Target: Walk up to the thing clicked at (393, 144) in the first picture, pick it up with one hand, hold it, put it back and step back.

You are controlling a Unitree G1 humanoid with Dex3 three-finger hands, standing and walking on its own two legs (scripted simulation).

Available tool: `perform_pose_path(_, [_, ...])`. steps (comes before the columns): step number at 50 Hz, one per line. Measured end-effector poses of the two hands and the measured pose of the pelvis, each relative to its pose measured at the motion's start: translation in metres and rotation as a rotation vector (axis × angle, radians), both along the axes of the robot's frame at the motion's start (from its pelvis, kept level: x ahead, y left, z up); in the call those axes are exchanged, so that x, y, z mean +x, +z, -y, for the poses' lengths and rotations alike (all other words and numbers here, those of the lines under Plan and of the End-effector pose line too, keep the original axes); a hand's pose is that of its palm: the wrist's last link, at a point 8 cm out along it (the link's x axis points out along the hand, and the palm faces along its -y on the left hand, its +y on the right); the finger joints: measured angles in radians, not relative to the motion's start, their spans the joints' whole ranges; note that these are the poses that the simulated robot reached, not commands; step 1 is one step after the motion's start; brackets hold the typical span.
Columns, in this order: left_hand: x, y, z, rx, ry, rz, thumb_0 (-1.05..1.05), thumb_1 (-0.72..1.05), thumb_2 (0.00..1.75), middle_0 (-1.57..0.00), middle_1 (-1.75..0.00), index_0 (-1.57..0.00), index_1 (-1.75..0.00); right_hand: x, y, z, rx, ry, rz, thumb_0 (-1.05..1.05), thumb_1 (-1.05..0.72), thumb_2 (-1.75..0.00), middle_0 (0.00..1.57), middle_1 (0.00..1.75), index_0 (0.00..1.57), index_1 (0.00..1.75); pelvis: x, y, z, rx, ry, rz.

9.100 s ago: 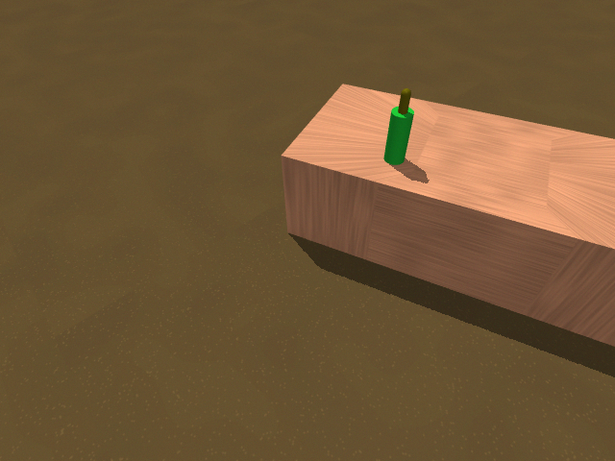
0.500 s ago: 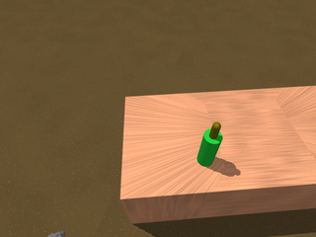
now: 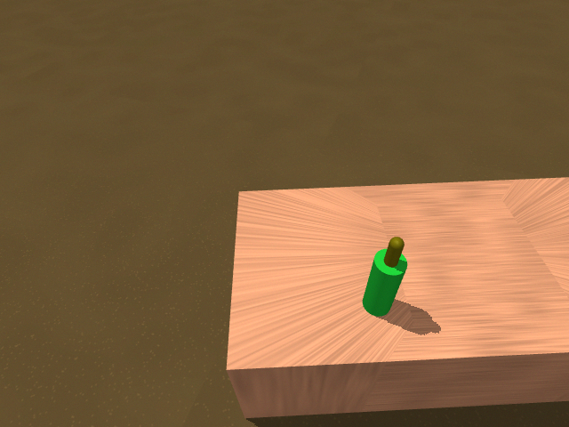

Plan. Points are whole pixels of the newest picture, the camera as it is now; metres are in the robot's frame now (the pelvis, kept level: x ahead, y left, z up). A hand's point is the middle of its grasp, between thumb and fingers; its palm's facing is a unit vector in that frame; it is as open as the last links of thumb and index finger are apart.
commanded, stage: walk up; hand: right
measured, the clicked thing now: (386, 275) +0.51 -0.20 -0.23
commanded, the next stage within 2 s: stand in 0.52 s
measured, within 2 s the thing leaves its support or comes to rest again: neither
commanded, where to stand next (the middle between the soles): +0.05 +0.01 m, yaw +1 degrees
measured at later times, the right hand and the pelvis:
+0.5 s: hand out of the picture +0.09 -0.25 -0.16, palm faces -0.02 +0.94 -0.34, open 7.4 cm; pelvis +0.01 +0.00 +0.00, yaw +1 degrees
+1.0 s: hand out of the picture +0.08 -0.26 -0.15, palm faces -0.01 +0.94 -0.34, open 7.4 cm; pelvis -0.01 -0.01 +0.00, yaw +0 degrees
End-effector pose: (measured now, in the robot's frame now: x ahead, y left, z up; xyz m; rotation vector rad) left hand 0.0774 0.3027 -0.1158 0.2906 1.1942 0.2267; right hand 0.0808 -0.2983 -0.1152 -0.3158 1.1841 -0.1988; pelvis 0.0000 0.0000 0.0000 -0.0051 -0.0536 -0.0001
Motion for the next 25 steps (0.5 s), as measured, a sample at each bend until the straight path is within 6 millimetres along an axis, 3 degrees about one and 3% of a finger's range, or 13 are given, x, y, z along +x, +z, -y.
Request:
perform_pose_path(11, [-0.005, -0.001, 0.003, -0.006, 0.010, -0.024, 0.01, 0.90, 0.89, -0.20, -0.30, -0.20, -0.30, 0.000, -0.003, -0.005, 0.015, 0.000, -0.020, 0.00, -0.90, -0.90, 0.21, 0.30, 0.20, 0.30, 0.002, 0.001, 0.001, -0.002, 0.009, -0.006])
perform_pose_path(25, [0.007, 0.000, 0.006, -0.006, 0.011, -0.008, 0.01, 0.90, 0.89, -0.20, -0.30, -0.20, -0.30, 0.003, -0.003, -0.002, 0.009, -0.007, -0.032, 0.00, -0.90, -0.90, 0.21, 0.30, 0.20, 0.30, 0.007, 0.002, 0.001, -0.001, 0.019, -0.009])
